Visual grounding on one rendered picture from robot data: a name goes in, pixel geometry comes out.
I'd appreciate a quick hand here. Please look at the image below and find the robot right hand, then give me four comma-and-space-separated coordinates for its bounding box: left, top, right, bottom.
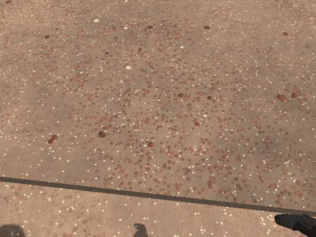
275, 213, 316, 237

